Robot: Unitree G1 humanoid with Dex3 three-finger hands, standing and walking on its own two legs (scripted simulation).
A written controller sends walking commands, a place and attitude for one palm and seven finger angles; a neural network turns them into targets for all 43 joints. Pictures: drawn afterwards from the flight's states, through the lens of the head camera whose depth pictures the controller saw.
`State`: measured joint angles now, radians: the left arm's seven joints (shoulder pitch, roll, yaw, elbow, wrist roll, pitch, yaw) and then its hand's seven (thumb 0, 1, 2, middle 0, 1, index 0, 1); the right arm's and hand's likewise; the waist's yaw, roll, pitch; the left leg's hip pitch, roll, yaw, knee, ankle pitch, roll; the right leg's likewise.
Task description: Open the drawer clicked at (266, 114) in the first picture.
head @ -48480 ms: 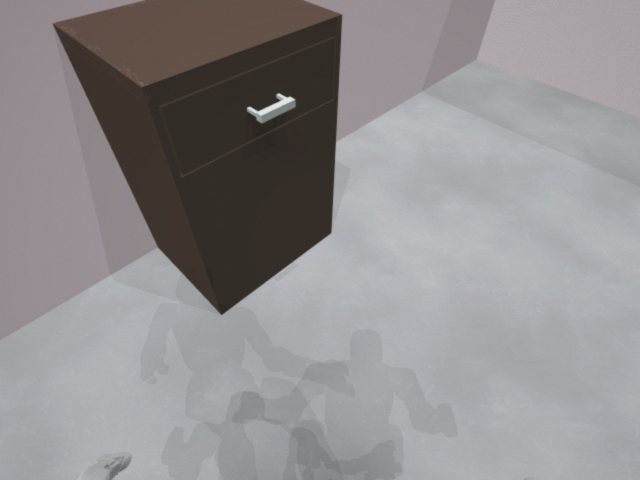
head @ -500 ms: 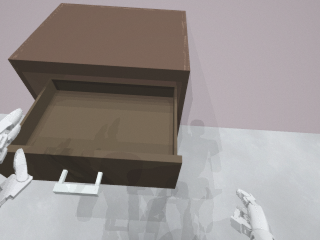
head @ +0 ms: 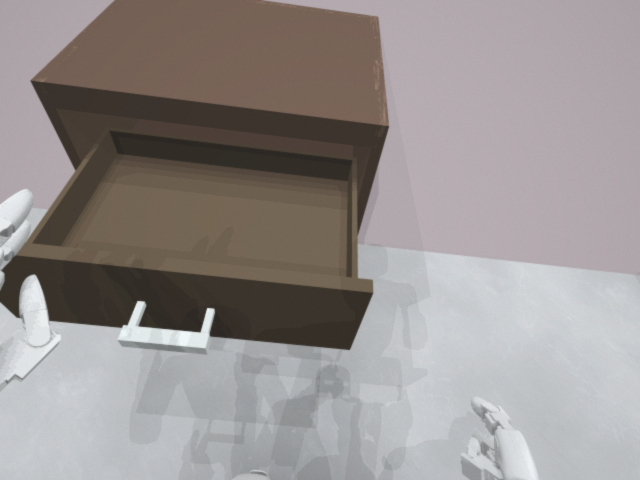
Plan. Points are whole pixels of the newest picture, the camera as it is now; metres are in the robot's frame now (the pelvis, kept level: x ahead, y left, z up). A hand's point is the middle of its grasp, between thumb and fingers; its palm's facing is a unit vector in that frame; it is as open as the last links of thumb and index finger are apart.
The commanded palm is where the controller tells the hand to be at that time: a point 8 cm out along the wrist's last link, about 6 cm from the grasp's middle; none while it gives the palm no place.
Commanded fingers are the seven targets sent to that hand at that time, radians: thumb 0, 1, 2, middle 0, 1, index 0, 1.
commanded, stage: step back with the hand held close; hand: left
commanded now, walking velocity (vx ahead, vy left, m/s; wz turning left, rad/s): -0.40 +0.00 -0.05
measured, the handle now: (170, 326) +0.31 +0.22 -0.04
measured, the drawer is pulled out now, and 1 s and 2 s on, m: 0.29 0.29 0.29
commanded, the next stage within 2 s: stop stepping back and stand still in 0.28 s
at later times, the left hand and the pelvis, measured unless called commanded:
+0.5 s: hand out of the picture +0.05 +0.20 +0.18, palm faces +0.31 -0.79 -0.52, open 7.4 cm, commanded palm +0.01 +0.23 +0.19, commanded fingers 0.00 0.90 0.90 -0.20 -0.30 -0.20 -0.30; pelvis -0.12 -0.04 +0.01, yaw -1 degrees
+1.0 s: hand out of the picture -0.06 +0.18 +0.16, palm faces +0.40 -0.81 -0.42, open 7.4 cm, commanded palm -0.12 +0.22 +0.19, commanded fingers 0.00 0.90 0.90 -0.20 -0.30 -0.20 -0.30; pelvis -0.23 -0.07 +0.01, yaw +3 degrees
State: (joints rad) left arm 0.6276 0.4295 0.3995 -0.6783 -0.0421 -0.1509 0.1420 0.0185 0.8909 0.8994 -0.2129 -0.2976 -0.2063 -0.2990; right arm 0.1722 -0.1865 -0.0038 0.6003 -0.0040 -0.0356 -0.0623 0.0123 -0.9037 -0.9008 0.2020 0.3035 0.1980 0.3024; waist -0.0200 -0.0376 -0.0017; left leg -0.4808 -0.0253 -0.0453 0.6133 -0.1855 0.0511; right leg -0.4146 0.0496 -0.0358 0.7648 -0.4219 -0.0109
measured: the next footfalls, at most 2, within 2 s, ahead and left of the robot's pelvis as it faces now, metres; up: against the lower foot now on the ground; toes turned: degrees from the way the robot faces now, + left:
right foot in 0.28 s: -0.18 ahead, -0.13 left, +0.00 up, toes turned -1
left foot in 0.56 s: -0.10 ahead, +0.05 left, +0.00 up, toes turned +1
